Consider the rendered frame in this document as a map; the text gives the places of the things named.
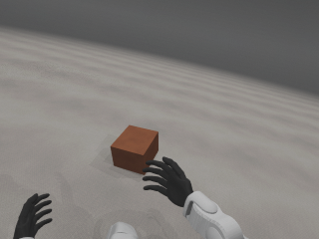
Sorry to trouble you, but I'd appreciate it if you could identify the right robot forearm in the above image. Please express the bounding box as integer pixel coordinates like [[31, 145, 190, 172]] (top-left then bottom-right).
[[182, 191, 246, 239]]

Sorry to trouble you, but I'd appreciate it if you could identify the robot left thigh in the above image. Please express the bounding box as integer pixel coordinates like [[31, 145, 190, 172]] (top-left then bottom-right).
[[110, 221, 139, 239]]

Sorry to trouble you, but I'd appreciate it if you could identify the carton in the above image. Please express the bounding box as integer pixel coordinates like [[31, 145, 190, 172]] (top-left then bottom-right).
[[110, 125, 159, 175]]

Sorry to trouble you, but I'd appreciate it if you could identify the left robot hand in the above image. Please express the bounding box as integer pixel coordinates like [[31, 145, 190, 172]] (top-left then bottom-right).
[[13, 193, 53, 239]]

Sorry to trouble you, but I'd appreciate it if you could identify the right robot hand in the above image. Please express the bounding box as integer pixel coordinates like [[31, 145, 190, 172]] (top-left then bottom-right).
[[142, 156, 193, 207]]

